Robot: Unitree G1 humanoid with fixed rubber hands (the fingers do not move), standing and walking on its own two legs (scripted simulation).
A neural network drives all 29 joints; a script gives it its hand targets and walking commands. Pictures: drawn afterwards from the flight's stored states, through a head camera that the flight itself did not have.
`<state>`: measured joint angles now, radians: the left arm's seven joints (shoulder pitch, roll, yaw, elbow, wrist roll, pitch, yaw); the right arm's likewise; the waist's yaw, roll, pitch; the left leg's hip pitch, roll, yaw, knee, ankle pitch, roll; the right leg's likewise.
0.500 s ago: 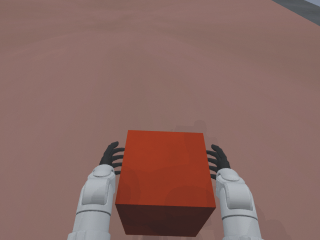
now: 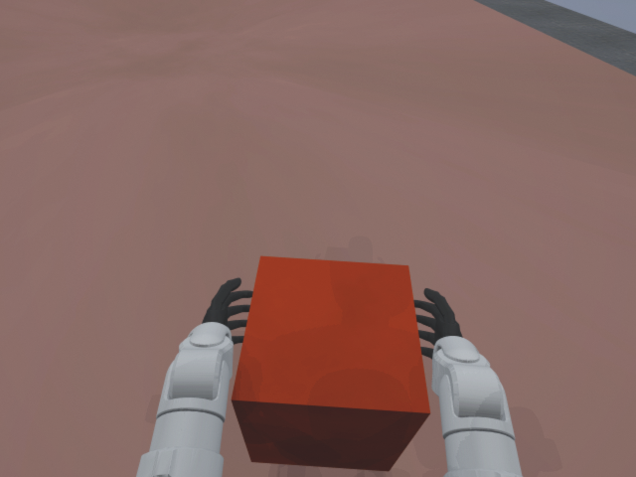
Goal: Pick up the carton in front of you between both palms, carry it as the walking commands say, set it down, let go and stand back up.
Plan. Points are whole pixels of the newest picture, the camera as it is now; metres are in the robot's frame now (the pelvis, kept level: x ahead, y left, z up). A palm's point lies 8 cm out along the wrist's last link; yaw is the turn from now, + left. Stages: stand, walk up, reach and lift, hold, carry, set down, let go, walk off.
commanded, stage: hold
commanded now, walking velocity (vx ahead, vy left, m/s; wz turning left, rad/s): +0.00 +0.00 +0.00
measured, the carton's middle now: (326, 367) +0.29 -0.01 -0.05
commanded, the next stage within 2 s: set down in 0.32 s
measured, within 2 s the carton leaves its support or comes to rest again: neither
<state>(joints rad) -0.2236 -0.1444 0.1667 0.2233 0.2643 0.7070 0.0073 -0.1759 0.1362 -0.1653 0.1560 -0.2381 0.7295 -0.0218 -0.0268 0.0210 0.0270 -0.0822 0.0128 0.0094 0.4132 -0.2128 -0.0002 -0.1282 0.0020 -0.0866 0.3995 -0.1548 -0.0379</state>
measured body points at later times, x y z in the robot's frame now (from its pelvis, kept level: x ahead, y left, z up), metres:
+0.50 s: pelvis -0.01 +0.02 +0.00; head -0.07 +0.01 +0.44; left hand +0.30 +0.18 +0.04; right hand +0.30 -0.12 +0.04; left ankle +0.02 +0.13 -0.74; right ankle +0.05 -0.09 -0.74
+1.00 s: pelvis -0.02 +0.01 -0.08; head +0.16 +0.01 +0.33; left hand +0.33 +0.19 -0.16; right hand +0.35 -0.11 -0.17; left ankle +0.02 +0.13 -0.74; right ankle +0.05 -0.09 -0.74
